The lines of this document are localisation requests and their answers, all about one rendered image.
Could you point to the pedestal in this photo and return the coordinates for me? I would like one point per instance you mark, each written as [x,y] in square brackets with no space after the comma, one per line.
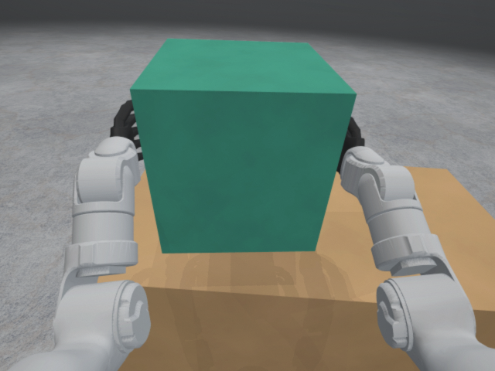
[299,310]

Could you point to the right robot upper arm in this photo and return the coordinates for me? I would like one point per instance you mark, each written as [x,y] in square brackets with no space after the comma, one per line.
[428,317]

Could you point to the robot left forearm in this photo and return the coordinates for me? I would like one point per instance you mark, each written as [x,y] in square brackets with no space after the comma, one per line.
[103,209]

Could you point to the left robot upper arm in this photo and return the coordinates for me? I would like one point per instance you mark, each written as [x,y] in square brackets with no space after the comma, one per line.
[96,327]

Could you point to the right robot hand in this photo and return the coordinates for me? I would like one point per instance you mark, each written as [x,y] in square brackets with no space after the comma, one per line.
[353,139]

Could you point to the left robot hand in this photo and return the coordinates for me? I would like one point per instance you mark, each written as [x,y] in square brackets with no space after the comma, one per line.
[122,125]

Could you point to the carton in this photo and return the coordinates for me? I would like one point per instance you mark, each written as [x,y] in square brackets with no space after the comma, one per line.
[241,141]

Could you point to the robot right forearm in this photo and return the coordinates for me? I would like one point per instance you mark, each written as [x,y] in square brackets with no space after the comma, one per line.
[403,243]

